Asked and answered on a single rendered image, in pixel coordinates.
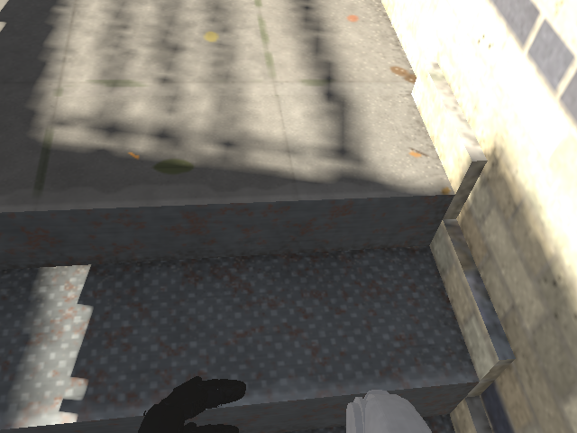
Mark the robot right shin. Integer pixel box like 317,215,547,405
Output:
364,390,415,408

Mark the robot right thigh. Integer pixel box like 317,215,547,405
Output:
346,394,432,433

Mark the left robot hand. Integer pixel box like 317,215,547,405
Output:
138,376,246,433

